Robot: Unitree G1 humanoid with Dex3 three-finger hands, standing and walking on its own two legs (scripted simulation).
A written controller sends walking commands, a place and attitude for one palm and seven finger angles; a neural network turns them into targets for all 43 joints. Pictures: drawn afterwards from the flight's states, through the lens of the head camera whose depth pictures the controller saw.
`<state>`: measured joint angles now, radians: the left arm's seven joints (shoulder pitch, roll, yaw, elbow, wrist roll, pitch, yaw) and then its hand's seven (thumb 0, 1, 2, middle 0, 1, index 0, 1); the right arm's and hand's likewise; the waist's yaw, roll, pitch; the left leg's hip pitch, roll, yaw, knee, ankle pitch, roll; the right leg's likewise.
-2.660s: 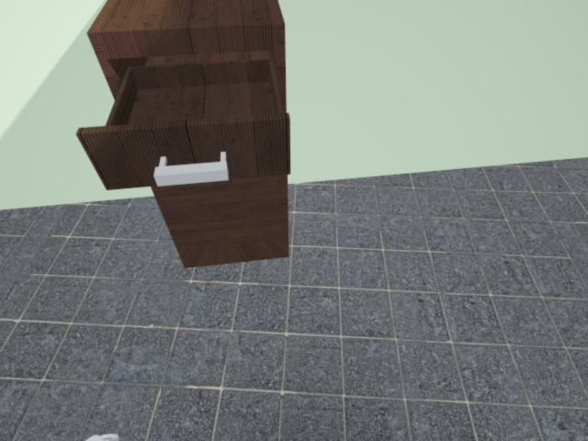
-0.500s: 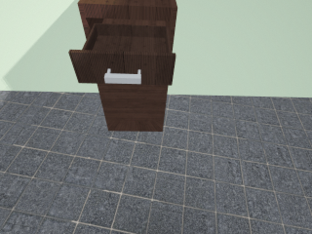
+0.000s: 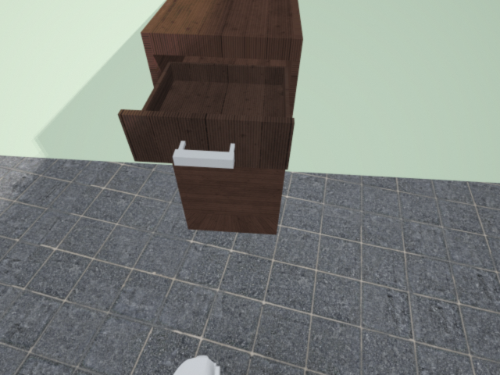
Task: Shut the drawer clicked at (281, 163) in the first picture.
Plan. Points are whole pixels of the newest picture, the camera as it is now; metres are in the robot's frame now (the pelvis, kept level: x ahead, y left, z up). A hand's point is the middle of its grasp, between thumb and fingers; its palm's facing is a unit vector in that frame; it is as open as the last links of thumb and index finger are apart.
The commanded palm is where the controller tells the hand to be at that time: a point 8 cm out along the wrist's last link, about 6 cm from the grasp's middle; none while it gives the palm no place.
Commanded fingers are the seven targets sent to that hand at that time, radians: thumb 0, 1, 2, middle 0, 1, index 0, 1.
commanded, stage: take the last steps up to it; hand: left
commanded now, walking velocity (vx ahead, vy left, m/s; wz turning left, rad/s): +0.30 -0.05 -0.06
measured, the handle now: (205, 152) +0.56 +0.15 +0.02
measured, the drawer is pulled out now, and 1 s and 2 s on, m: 0.29 0.29 0.29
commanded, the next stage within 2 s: come to a stop and stand still in 0.54 s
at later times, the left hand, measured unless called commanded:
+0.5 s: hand (157, 341) +0.21 +0.20 -0.17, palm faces -0.01 -0.98 -0.19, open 7.3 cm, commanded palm none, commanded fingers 0.00 0.90 0.90 -0.20 -0.30 -0.20 -0.30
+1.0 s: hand (180, 319) +0.27 +0.17 -0.20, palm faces +0.02 -0.98 -0.19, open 7.3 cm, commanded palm none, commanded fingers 0.00 0.90 0.90 -0.20 -0.30 -0.20 -0.30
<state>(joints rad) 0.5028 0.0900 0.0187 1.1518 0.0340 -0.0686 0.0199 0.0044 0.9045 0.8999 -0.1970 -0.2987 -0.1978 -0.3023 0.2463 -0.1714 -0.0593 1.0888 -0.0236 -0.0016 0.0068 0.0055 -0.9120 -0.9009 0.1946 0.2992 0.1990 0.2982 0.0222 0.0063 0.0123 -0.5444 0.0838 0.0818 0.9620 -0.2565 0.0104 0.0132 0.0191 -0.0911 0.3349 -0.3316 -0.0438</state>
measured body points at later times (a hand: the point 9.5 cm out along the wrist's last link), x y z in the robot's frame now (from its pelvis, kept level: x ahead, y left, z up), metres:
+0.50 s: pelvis +0.15 +0.02 +0.00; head +0.15 +0.03 +0.45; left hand +0.21 +0.25 -0.15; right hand +0.15 -0.22 -0.15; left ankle +0.15 +0.11 -0.74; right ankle +0.21 -0.13 -0.70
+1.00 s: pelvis +0.23 +0.00 -0.01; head +0.25 +0.01 +0.44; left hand +0.27 +0.23 -0.18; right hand +0.27 -0.24 -0.16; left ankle +0.29 +0.08 -0.74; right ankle +0.22 -0.13 -0.73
